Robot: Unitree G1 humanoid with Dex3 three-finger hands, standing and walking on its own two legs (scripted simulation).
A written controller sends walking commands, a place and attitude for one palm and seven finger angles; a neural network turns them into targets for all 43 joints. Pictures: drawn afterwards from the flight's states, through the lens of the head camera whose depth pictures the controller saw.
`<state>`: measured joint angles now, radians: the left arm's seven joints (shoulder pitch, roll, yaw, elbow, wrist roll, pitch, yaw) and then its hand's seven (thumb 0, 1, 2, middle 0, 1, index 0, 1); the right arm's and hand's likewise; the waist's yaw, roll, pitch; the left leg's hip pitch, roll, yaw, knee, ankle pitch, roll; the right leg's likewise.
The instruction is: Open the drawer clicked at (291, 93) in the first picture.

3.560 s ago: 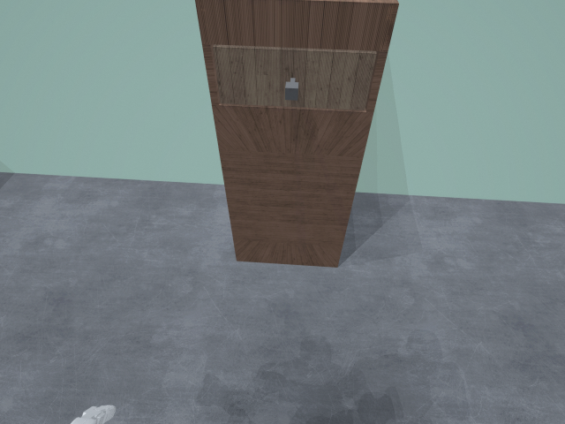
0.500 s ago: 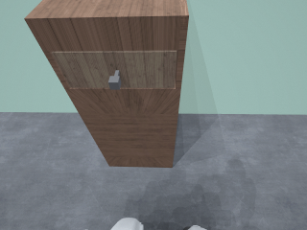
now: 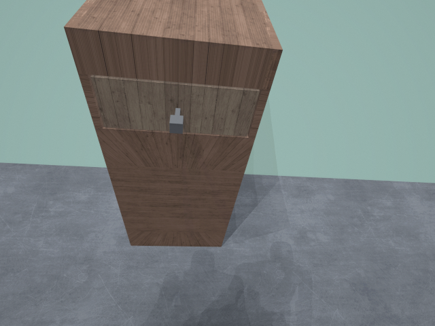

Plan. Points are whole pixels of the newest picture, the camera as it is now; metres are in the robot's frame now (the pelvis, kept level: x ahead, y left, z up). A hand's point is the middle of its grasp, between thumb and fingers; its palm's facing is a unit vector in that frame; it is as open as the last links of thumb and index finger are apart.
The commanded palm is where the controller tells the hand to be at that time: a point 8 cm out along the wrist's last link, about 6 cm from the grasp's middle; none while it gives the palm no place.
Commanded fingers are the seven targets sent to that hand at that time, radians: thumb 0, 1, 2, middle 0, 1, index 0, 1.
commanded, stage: come to a stop and stand still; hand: left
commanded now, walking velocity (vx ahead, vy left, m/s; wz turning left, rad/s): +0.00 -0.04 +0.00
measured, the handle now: (177, 119) +0.56 +0.12 +0.05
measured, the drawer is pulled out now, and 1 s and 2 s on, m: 0.00 0.00 0.00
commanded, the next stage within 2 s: look again from close up in 1.42 s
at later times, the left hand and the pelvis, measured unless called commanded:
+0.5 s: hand out of the picture +0.08 +0.11 -0.18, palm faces +0.09 -0.98 -0.20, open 7.1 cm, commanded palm none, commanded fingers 0.00 0.90 0.90 -0.20 -0.30 -0.20 -0.30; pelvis +0.02 -0.07 -0.01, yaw +2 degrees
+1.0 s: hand out of the picture -0.03 +0.10 -0.18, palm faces +0.08 -0.98 -0.16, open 7.4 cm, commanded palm none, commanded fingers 0.00 0.90 0.90 -0.20 -0.30 -0.20 -0.30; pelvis +0.00 -0.06 -0.01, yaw +1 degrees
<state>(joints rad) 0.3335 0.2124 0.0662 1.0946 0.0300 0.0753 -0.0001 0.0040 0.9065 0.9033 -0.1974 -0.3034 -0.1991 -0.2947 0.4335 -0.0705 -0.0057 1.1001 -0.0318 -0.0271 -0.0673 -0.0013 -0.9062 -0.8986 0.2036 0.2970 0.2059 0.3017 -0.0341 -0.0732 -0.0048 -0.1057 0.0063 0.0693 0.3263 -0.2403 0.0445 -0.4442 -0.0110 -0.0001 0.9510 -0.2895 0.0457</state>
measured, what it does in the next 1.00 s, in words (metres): steps on the spot: right foot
